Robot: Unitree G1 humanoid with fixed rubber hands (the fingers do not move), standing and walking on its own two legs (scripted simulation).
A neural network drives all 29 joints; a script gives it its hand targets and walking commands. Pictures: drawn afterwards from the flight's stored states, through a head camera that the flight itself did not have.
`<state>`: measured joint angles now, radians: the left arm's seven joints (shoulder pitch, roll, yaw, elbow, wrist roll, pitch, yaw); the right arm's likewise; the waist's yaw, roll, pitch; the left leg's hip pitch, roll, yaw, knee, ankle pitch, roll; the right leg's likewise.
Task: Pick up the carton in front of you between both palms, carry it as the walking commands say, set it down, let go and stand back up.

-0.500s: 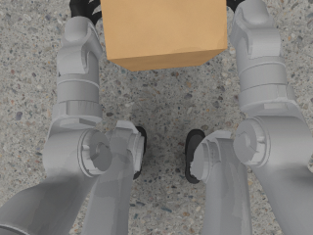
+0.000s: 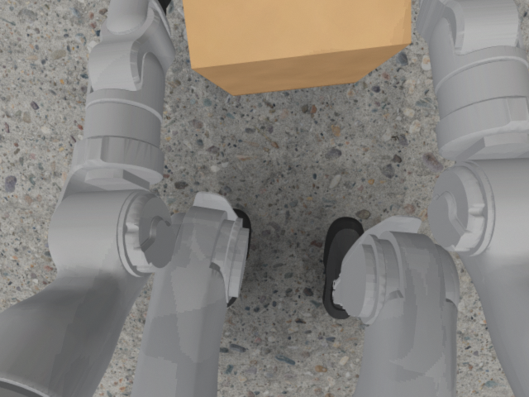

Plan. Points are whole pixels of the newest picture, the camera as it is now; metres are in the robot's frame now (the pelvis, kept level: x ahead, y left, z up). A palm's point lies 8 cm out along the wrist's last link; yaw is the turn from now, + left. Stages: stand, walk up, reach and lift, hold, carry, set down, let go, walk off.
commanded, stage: set down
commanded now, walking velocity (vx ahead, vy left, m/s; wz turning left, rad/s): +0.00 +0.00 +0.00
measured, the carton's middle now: out of the picture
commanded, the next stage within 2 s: none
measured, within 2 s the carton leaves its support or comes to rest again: neither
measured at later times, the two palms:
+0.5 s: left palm out of the picture +0.53 +0.19 -0.16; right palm out of the picture +0.58 -0.13 -0.17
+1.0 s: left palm (144, 15) +0.53 +0.20 -0.20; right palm out of the picture +0.57 -0.15 -0.21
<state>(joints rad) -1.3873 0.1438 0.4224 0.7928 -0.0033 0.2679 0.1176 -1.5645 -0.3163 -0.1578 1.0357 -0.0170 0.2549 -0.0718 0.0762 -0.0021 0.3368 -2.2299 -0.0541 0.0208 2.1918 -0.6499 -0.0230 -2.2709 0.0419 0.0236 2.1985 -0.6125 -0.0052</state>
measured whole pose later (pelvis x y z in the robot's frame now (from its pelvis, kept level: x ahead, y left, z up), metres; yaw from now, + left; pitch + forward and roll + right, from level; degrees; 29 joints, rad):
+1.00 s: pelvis +0.00 -0.01 -0.01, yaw +0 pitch +33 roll +3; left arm -1.49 0.26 0.40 1.05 -0.02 0.11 0.07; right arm -1.61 -0.43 -0.12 1.15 0.02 0.14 -0.03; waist 0.08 0.02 0.52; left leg -2.17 -0.06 0.02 2.26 -0.67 -0.04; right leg -2.22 0.04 0.02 2.28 -0.63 -0.01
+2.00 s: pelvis +0.01 -0.01 +0.19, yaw -1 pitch +48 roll +2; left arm -1.24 0.25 0.34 0.79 -0.09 0.25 0.09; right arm -1.46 -0.43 -0.18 1.04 0.01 0.27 0.02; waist 0.11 -0.04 0.00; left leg -1.85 -0.04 -0.02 1.46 -0.46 -0.03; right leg -1.88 0.04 0.03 1.47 -0.43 -0.01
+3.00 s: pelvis +0.10 +0.00 +0.39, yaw -2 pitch +14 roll +0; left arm 0.12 0.19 0.05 0.47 -0.03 0.00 -0.08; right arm 0.01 -0.20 -0.10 0.55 -0.02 0.00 0.01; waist 0.06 0.03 -0.03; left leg -0.50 -0.03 -0.04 0.54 -0.27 0.00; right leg -0.51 0.03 0.04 0.54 -0.26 -0.01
